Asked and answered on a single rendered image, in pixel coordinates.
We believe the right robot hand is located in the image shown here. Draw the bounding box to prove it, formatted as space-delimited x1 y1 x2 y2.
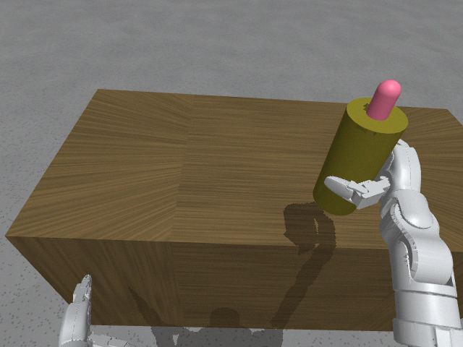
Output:
324 139 421 210

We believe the bottle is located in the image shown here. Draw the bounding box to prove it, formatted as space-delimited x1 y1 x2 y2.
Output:
313 80 408 215

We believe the right robot arm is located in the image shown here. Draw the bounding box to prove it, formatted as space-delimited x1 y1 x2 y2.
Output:
379 189 463 347

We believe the left robot hand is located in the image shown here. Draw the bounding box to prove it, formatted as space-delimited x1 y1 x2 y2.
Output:
58 275 137 347

